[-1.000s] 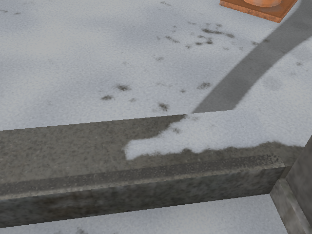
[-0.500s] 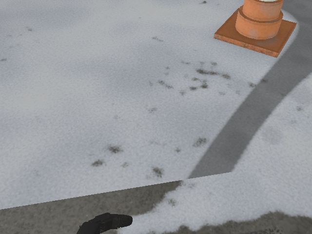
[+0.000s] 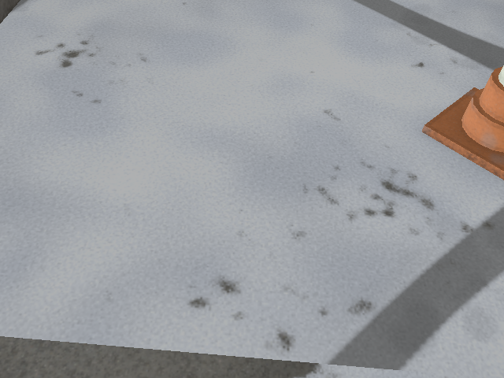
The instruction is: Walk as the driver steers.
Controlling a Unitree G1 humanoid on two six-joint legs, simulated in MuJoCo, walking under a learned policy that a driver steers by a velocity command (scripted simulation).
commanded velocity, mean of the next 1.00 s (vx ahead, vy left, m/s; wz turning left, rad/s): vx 0.24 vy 0.00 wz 0.43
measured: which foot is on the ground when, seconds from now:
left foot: up 0.00-0.04, down 0.06-0.48, up 0.50-0.84, down 0.86-1.00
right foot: down 0.00-0.08, up 0.10-0.44, down 0.46-1.00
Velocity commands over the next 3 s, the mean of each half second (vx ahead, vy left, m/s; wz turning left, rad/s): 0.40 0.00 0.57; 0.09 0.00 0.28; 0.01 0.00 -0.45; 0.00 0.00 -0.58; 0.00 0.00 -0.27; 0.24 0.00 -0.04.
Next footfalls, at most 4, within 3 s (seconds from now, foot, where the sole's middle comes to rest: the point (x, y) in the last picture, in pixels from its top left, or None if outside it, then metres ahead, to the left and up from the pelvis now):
0.06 left None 0.04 0.11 -0.77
0.46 right None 0.43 -0.09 -0.60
0.86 left None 0.36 0.18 -0.60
1.58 left None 0.42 0.12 -0.60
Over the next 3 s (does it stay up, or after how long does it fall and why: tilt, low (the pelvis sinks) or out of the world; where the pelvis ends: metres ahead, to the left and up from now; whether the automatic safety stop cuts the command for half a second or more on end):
stays up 0.51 -0.05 0.18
